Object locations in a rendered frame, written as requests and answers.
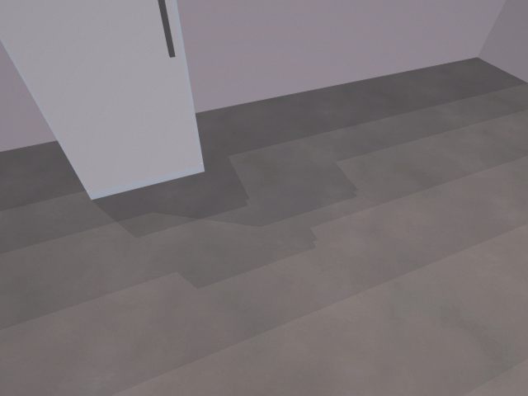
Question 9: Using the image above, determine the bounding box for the handle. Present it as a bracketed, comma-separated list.
[158, 0, 176, 58]

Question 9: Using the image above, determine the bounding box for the fridge door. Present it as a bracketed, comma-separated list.
[0, 0, 200, 193]

